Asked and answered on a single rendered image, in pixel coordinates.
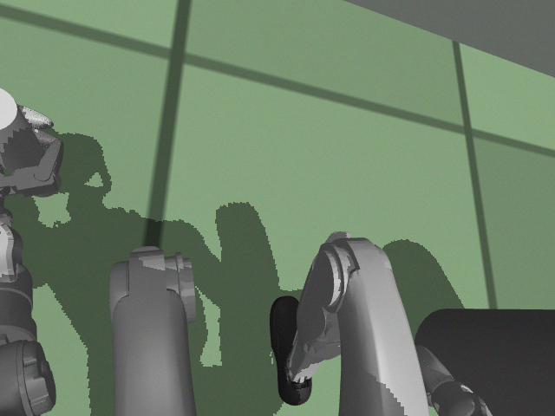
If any right robot foot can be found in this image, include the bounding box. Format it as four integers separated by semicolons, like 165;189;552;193
270;296;312;406

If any left robot hand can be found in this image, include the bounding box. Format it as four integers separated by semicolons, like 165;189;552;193
0;104;64;207

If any right robot arm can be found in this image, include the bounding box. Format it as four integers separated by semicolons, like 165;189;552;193
431;381;492;416

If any left robot arm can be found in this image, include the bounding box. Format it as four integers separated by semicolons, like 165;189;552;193
0;205;56;416

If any right robot hand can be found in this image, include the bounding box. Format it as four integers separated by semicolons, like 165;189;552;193
415;345;455;407

